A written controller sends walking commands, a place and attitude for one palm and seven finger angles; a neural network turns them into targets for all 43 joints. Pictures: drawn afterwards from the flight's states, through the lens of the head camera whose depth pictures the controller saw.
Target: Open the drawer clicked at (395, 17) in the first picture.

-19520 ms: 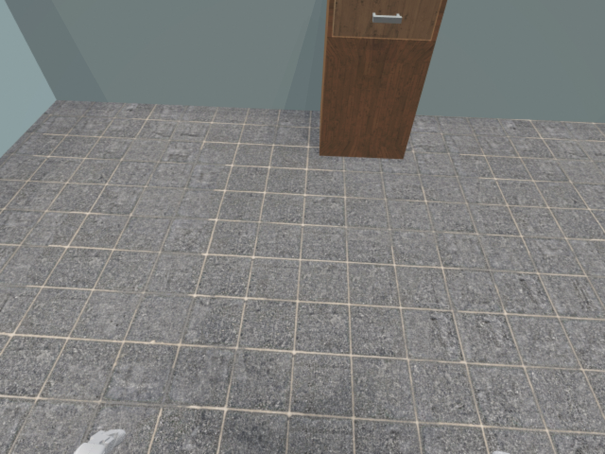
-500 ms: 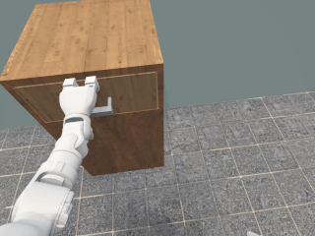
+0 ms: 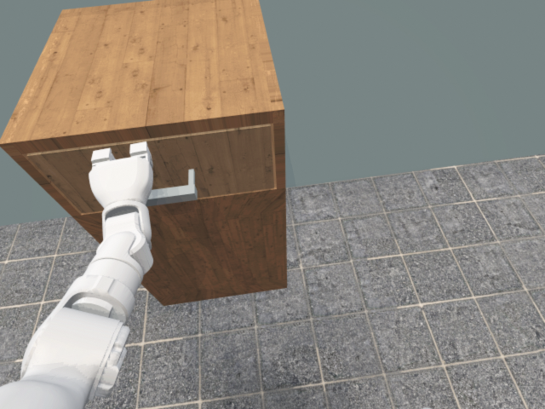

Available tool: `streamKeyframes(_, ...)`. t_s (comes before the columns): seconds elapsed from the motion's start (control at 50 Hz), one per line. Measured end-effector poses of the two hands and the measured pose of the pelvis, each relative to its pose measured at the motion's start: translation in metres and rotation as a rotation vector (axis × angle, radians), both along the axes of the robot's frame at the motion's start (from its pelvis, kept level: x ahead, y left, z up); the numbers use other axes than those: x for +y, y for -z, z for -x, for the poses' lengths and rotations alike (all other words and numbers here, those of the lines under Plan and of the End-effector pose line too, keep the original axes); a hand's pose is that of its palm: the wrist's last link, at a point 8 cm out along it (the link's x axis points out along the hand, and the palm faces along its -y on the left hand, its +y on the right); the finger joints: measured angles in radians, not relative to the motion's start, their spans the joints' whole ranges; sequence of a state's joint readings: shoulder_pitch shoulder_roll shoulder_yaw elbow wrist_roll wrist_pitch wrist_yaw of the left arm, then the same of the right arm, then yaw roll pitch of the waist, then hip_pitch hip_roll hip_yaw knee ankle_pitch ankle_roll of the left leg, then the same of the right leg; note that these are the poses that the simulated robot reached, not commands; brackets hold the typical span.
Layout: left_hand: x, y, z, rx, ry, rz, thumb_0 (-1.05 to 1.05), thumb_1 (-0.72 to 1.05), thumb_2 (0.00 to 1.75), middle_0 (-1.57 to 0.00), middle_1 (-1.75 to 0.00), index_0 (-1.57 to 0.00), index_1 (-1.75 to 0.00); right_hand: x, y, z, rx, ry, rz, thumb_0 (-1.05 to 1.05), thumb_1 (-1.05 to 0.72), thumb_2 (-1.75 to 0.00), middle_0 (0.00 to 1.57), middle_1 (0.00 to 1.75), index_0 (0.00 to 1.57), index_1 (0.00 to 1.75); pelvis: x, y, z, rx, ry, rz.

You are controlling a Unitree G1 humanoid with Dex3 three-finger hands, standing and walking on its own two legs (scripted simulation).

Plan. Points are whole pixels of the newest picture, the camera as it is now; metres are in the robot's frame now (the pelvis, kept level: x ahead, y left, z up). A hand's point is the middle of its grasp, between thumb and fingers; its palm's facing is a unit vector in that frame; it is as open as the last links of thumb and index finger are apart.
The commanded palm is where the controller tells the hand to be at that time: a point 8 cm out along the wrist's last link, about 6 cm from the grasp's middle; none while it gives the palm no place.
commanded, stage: lower the fingers behind the handle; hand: left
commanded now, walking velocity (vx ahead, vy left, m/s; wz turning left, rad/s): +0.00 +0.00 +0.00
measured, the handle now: (166, 187) +0.50 +0.21 -0.02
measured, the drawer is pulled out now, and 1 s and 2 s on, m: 0.00 0.00 0.00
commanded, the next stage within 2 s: close the thumb around the handle in 1.44 s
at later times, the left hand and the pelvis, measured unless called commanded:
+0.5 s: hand (158, 210) +0.45 +0.21 -0.02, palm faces +0.07 +0.05 -1.00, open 13.8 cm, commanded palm +0.42 +0.20 +0.04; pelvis -0.02 +0.01 -0.02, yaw +0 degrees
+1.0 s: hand (145, 221) +0.43 +0.23 -0.03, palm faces +0.02 +0.00 -1.00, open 14.1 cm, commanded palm +0.42 +0.21 +0.01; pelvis -0.02 +0.01 -0.03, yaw +2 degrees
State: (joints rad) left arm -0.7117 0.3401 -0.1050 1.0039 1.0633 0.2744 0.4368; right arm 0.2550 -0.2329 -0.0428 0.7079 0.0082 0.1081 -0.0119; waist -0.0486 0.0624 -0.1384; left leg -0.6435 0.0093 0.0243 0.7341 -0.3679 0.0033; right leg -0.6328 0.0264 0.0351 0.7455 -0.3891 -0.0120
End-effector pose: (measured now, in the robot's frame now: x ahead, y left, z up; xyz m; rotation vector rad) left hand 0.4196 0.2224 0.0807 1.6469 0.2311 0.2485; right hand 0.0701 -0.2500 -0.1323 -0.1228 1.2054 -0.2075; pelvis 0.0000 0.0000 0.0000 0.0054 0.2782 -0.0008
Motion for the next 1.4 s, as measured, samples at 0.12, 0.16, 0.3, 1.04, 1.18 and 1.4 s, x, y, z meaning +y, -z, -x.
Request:
streamKeyframes(0.12, 0.017, 0.016, 0.014, 0.194, -0.017, 0.150, 0.00, -0.49, 0.30, -0.32, -1.20, -0.29, -1.20, 0.000, -0.008, 0.007, 0.032, -0.015, 0.046, 0.01, -0.90, -0.90, 0.20, 0.30, 0.20, 0.30, 0.000, -0.005, -0.002, -0.028, -0.039, 0.006)
streamKeyframes(0.16, 0.011, 0.013, 0.013, 0.190, 0.099, 0.167, 0.00, -0.49, 0.30, -0.32, -1.20, -0.28, -1.20, -0.004, -0.011, 0.007, 0.028, -0.029, 0.084, 0.01, -0.90, -0.90, 0.20, 0.30, 0.20, 0.30, 0.001, -0.003, -0.001, -0.028, -0.050, 0.009)
streamKeyframes(0.3, -0.037, 0.024, 0.007, 0.047, 0.395, 0.193, 0.00, -0.49, 0.30, -0.32, -1.20, -0.30, -1.20, -0.015, -0.006, 0.011, 0.005, -0.026, 0.134, 0.01, -0.90, -0.90, 0.20, 0.30, 0.20, 0.30, 0.009, 0.013, 0.007, 0.026, -0.041, 0.023)
streamKeyframes(1.04, 0.006, 0.063, 0.008, 0.009, 0.152, 0.077, 0.00, -0.49, 0.30, -0.23, -1.27, -0.28, -1.18, -0.009, 0.018, 0.042, 0.076, -0.032, 0.095, 0.01, -0.90, -0.90, 0.20, 0.30, 0.20, 0.30, 0.011, 0.035, 0.024, 0.109, -0.042, 0.041)
streamKeyframes(1.18, 0.004, 0.068, 0.004, 0.055, 0.113, 0.105, 0.00, -0.49, 0.30, -0.25, -1.23, -0.28, -1.19, 0.009, 0.022, 0.043, 0.061, -0.020, 0.065, 0.01, -0.90, -0.90, 0.20, 0.30, 0.20, 0.30, 0.013, 0.035, 0.024, 0.110, -0.038, 0.041)
streamKeyframes(1.4, 0.007, 0.067, 0.004, 0.070, 0.153, 0.104, 0.00, -0.49, 0.30, -0.27, -1.21, -0.28, -1.20, 0.014, 0.025, 0.067, 0.125, -0.003, 0.049, 0.01, -0.90, -0.90, 0.20, 0.30, 0.20, 0.30, 0.014, 0.034, 0.020, 0.100, -0.035, 0.041)
